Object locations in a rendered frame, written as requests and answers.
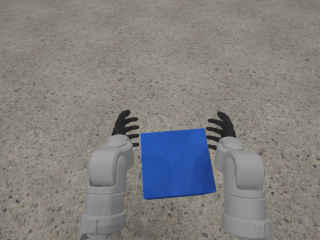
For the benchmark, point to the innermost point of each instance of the carton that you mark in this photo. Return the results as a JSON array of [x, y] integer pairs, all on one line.
[[176, 164]]

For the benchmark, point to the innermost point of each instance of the robot right forearm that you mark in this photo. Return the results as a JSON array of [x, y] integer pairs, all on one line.
[[244, 214]]

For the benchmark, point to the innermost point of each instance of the left robot hand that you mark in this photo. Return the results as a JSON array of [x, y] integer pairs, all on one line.
[[120, 128]]

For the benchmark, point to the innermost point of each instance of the right robot hand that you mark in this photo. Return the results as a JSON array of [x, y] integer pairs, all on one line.
[[226, 131]]

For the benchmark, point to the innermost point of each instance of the robot left forearm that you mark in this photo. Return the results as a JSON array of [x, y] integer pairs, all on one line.
[[106, 185]]

